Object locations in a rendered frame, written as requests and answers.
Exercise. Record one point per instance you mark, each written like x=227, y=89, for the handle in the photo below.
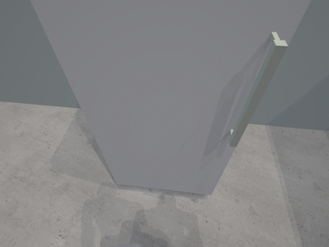
x=269, y=66

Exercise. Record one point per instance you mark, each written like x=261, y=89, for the fridge door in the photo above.
x=162, y=82

